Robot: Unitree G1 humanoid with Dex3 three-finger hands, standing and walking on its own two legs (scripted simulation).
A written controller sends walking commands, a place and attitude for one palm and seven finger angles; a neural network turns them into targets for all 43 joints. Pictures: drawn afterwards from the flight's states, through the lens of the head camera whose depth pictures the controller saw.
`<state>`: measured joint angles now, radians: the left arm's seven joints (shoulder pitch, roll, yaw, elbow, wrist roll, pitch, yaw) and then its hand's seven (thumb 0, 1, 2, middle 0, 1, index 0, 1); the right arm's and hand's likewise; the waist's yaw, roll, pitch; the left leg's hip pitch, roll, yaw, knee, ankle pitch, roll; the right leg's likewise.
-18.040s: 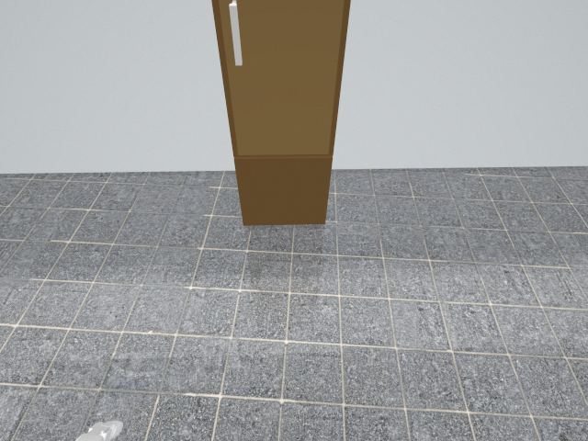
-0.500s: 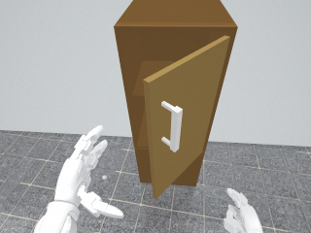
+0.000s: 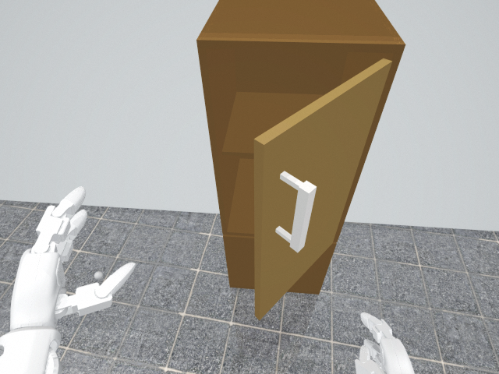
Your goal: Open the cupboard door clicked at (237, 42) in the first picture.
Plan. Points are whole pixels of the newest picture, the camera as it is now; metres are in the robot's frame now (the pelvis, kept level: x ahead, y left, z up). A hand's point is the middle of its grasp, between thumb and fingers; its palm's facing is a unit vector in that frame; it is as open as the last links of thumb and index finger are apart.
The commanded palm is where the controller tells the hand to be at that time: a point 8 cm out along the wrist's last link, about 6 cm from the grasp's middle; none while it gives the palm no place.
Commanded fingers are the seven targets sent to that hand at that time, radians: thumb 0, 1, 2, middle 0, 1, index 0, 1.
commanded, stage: draw the hand back to the body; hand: left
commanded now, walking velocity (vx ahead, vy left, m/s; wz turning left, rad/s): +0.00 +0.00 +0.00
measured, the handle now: (292, 213) +0.35 -0.03 +0.09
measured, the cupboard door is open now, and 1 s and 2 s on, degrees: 50 50 50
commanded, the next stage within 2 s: step back with the hand held close in 0.58 s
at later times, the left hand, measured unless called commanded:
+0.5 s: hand (69, 272) +0.19 +0.25 +0.15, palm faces +0.44 -0.82 -0.38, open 7.5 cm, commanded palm +0.14 +0.29 +0.17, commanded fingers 0.00 0.90 0.90 -0.20 -0.30 -0.20 -0.30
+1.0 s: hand (72, 286) +0.17 +0.24 +0.14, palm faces +0.33 -0.81 -0.49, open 7.4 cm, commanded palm +0.12 +0.29 +0.17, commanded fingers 0.00 0.90 0.90 -0.20 -0.30 -0.20 -0.30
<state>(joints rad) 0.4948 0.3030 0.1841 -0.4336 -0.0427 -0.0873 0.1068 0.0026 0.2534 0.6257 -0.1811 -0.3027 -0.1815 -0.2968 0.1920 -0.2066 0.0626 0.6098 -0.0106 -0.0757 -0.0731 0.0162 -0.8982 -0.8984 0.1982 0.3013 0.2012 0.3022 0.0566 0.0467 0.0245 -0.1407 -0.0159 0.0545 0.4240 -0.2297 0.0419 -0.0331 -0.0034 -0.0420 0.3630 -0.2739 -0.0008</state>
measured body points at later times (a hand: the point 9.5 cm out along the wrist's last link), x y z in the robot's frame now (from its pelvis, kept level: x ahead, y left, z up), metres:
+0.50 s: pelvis +0.00 -0.01 +0.00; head -0.01 -0.02 +0.45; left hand +0.16 +0.29 +0.17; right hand +0.19 -0.23 -0.08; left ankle +0.00 +0.09 -0.74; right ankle -0.05 -0.12 -0.74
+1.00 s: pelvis -0.03 -0.01 +0.00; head +0.00 -0.03 +0.45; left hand +0.15 +0.28 +0.17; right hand +0.15 -0.26 -0.09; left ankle +0.00 +0.09 -0.74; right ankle -0.05 -0.12 -0.74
